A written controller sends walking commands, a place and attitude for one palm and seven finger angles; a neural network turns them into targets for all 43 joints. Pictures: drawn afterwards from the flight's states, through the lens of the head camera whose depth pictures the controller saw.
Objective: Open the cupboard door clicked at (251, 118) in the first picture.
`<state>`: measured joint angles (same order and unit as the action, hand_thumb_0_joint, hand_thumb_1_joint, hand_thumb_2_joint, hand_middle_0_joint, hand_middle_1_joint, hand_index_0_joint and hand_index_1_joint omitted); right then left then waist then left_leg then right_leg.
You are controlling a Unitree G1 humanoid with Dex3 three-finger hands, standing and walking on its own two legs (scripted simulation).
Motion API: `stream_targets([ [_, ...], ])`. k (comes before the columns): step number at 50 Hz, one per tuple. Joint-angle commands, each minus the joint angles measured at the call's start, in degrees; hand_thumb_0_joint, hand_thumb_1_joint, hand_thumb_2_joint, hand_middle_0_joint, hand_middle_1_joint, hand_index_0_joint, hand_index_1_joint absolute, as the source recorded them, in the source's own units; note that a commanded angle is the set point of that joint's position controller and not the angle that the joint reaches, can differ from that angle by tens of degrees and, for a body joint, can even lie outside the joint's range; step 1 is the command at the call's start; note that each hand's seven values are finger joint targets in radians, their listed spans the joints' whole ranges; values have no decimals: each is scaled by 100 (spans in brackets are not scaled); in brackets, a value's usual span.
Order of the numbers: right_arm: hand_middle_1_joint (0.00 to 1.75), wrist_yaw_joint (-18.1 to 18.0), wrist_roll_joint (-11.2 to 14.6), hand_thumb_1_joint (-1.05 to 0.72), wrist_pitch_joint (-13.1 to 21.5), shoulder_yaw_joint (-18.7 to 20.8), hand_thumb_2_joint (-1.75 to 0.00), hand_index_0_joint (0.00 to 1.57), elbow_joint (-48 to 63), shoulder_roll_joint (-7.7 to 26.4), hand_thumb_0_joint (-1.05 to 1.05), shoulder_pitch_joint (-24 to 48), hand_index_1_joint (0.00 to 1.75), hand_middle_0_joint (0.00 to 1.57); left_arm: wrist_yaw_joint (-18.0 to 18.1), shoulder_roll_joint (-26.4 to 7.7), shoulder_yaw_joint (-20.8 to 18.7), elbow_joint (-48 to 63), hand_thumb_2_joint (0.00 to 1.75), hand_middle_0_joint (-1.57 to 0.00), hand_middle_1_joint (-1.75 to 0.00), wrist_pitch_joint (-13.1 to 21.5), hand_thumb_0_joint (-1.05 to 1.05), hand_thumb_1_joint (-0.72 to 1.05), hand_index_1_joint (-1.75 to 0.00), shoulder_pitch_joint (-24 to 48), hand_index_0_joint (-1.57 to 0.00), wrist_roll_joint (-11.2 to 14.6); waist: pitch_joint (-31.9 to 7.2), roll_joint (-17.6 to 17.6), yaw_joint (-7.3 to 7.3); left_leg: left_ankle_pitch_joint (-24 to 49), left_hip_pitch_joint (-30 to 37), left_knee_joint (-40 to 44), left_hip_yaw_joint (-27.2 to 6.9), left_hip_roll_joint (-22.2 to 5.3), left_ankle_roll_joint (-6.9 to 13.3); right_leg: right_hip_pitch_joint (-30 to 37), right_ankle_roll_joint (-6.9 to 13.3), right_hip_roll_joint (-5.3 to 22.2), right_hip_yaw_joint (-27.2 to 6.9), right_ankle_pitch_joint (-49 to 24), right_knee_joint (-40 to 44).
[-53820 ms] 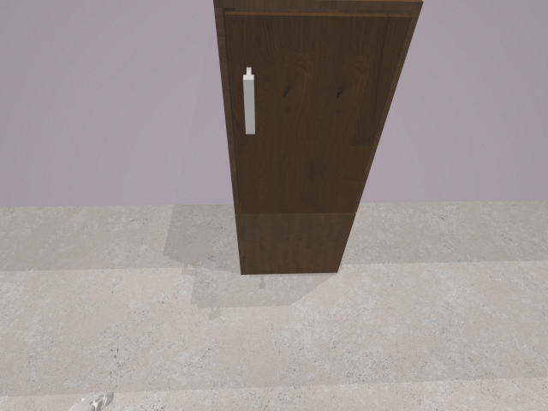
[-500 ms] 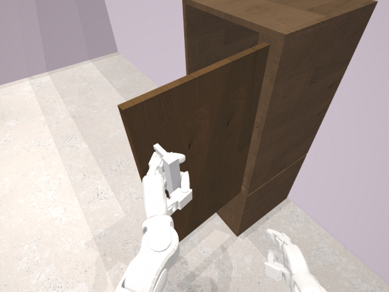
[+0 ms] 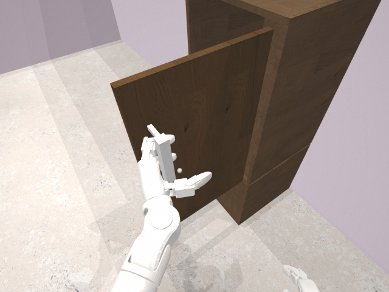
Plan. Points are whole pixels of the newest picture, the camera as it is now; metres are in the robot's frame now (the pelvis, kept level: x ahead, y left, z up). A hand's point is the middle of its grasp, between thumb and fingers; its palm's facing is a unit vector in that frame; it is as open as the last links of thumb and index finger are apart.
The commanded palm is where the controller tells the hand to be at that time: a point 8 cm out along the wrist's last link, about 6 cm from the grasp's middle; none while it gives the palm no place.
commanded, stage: open thumb and fingers to let go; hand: left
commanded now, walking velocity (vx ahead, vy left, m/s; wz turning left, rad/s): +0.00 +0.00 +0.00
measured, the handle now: (161, 154) +0.37 +0.09 +0.10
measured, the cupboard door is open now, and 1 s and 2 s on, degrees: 90 94 94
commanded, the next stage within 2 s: slide the hand sideways off the handle in 0.36 s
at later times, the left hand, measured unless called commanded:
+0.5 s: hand (178, 172) +0.32 +0.05 +0.10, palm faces +0.28 -0.96 -0.03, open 15.1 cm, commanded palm +0.28 +0.09 +0.09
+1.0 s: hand (174, 197) +0.27 +0.05 +0.10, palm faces -0.14 -0.99 +0.00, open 16.3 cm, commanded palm +0.25 +0.11 +0.09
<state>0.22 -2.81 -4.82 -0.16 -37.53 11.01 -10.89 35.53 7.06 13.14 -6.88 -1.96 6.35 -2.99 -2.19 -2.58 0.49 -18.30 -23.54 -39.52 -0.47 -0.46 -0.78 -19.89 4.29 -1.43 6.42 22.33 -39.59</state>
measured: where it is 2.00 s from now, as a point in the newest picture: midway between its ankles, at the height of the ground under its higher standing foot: outside the picture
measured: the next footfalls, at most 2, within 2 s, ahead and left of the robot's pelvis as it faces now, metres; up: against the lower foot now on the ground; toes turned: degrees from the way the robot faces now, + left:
none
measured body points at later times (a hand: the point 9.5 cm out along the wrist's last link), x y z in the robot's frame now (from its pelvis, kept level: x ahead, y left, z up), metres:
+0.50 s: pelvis -0.01 +0.01 +0.00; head -0.01 +0.00 +0.45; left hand +0.30 +0.10 +0.11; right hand +0.17 -0.19 -0.10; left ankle +0.02 +0.13 -0.72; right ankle -0.01 -0.07 -0.72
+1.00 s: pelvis -0.01 +0.03 +0.00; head -0.01 +0.02 +0.45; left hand +0.27 +0.11 +0.10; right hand +0.15 -0.18 -0.09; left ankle +0.02 +0.13 -0.72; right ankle -0.01 -0.07 -0.72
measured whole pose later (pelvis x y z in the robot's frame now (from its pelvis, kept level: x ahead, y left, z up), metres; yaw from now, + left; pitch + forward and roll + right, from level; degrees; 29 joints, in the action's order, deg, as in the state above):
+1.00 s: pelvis -0.01 +0.03 +0.00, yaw -3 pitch +0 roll +0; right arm 1.4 0.1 -0.7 -2.7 -30.9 10.8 -12.7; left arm 8.7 -0.3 15.4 -1.1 5.7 -3.4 1.2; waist -1.5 -1.6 -0.2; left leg -17.9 -20.7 -38.4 2.8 0.2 1.5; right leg -18.2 2.2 -0.6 3.2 20.9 -38.9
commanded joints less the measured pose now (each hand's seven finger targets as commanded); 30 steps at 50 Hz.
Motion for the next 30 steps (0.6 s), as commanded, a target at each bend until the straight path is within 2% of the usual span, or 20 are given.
stream_targets([
  [1, 30, -56, 19, -90, 365, 114, -90, 20, 1015, 359, 0, 853, 30, 20, 18, 587, 158, 1198, 30, -28, -110, 480, 0, -50, -110, 1677, -28, -180, -1385, 739, -70, 1016, 692, 215, -22, 136, 172, 282, -349, 396, -706, -1691, 985],
  [2, 30, -64, 17, -90, 376, 119, -90, 20, 992, 363, 0, 827, 30, 20, 20, 559, 139, 1160, 30, -27, -105, 508, 0, -50, -105, 1754, -27, -185, -1353, 831, -41, 1016, 696, 215, -38, 129, 174, 291, -350, 402, -723, -1664, 1020],
  [5, 30, -58, 16, -90, 405, 116, -90, 20, 977, 365, 0, 831, 30, 20, 26, 589, 133, 1013, 30, -25, -90, 557, 0, -50, -90, 1718, -25, -191, -1220, 790, -59, 981, 729, 266, -32, 115, 180, 209, -321, 371, -680, -1472, 1064],
  [6, 30, -57, 15, -90, 408, 126, -90, 20, 970, 363, 0, 866, 30, 20, 32, 601, 158, 1034, 30, -24, -85, 580, 0, -50, -85, 1804, -24, -203, -1241, 682, -38, 956, 764, 239, -12, 117, 179, 157, -318, 374, -702, -1400, 1083],
  [8, 30, -40, 7, -90, 427, 123, -90, 20, 972, 357, 0, 840, 30, 20, 48, 656, 188, 926, 30, -22, -75, 598, 0, -50, -75, 1853, -22, -209, -1151, 805, -34, 909, 749, 269, -26, 112, 180, 123, -313, 357, -666, -1274, 1109],
  [11, 30, -44, 17, -90, 432, 111, -90, 20, 947, 356, 0, 885, 30, 20, 59, 583, 111, 832, 30, -20, -60, 627, 0, -50, -60, 2008, -20, -189, -1114, 724, -21, 805, 778, 293, -4, 122, 184, 62, -308, 359, -691, -1022, 1197],
  [13, 30, -46, 7, -90, 434, 111, -90, 20, 956, 339, 0, 892, 30, 20, 67, 584, 91, 808, 30, -18, -50, 626, 0, -50, -50, 1986, -18, -171, -1135, 749, -42, 825, 793, 282, -7, 127, 184, 102, -317, 368, -727, -1091, 1223],
  [14, 30, -47, 9, -90, 419, 106, -90, 20, 943, 345, 0, 877, 30, 20, 54, 581, 60, 696, 30, -18, -45, 608, 0, -50, -45, 1882, -18, -165, -1077, 890, -80, 822, 757, 315, -24, 123, 181, 142, -309, 352, -699, -1057, 1258],
  [15, 30, -48, 11, -90, 417, 90, -90, 20, 956, 336, 0, 907, 30, 20, 47, 606, 73, 712, 30, -17, -40, 614, 0, -50, -40, 1963, -17, -143, -1083, 796, -46, 823, 794, 335, -11, 125, 189, 107, -321, 360, -700, -1068, 1248],
  [16, 30, -56, 9, -90, 397, 98, -90, 20, 950, 346, 0, 894, 30, 20, 67, 536, -3, 732, 30, -16, -35, 612, 0, -50, -35, 2014, -16, -133, -1182, 856, -70, 872, 801, 347, -19, 123, 184, 183, -308, 352, -681, -1108, 1214],
  [17, 30, -50, 11, -90, 383, 93, -90, 20, 958, 326, 0, 931, 30, 20, 56, 654, 125, 716, 30, -15, -30, 594, 0, -50, -30, 2020, -15, -156, -1145, 757, -55, 904, 824, 335, -16, 113, 185, 130, -293, 328, -658, -1159, 1176],
  [23, 30, 7, 13, -90, 343, 90, -90, 20, 988, 319, 0, 939, 30, 20, 96, 793, 211, 744, 30, -15, -30, 504, 0, -50, -30, 2013, -15, -175, -1174, 702, -45, 985, 885, 334, -24, 69, 171, 18, -248, 252, -480, -1163, 1019],
  [24, 30, 52, 11, -90, 255, 44, -90, 20, 844, 528, 0, 499, 30, 20, -1123, 374, 1372, 637, 30, -15, -30, 762, 0, -50, -30, 1946, -15, -604, -720, 1010, 380, 1191, 902, 483, -102, 137, 267, -93, -248, 207, -635, -1803, 827],
  [25, 30, -4, 106, -90, 254, 106, -90, 20, 1070, 528, 0, 453, 30, 20, -1770, -99, 915, 1061, 30, -15, -30, 1051, 0, -50, -30, 2177, -15, -392, -1304, 655, 201, 1377, 1006, 455, -50, 135, 283, 105, -217, 215, -644, -2147, 653],
  [26, 30, -64, 127, -90, 254, 79, -90, 20, 1120, 529, 0, 423, 30, 20, -2155, -281, 903, 1134, 30, -15, -30, 1221, 0, -50, -30, 2313, -15, -325, -1558, 476, 162, 1478, 1094, 424, -52, 161, 303, 230, -194, 227, -650, -2331, 544],
  [27, 30, -105, 151, -90, 285, 54, -90, 20, 1190, 507, 0, 428, 30, 20, -2497, -305, 935, 1187, 30, -15, -30, 1330, 0, -50, -30, 2298, -15, -230, -1681, 345, 144, 1510, 1198, 394, -43, 167, 317, 247, -189, 229, -629, -2390, 532],
  [28, 30, -132, 189, -90, 340, 24, -90, 20, 1230, 500, 0, 400, 30, 20, -2861, -268, 1016, 1164, 30, -15, -30, 1407, 0, -50, -30, 2339, -15, -70, -1637, 344, 241, 1445, 1284, 377, -54, 159, 329, 161, -200, 217, -579, -2311, 552],
  [29, 30, -154, 237, -90, 383, -11, -90, 20, 1262, 536, 0, 362, 30, 20, -3244, -260, 1043, 1038, 30, -15, -30, 1429, 0, -50, -30, 2225, -15, 170, -1508, 302, 275, 1350, 1320, 401, -83, 140, 318, 110, -183, 192, -552, -2174, 584],
  [30, 30, -184, 307, -90, 449, -46, -90, 20, 1346, 509, 0, 448, 30, 20, -3439, -188, 925, 965, 30, -15, -30, 1412, 0, -50, -30, 2114, -15, 448, -1392, 314, 237, 1137, 1288, 432, -101, 124, 300, 17, -195, 150, -490, -1879, 649],
])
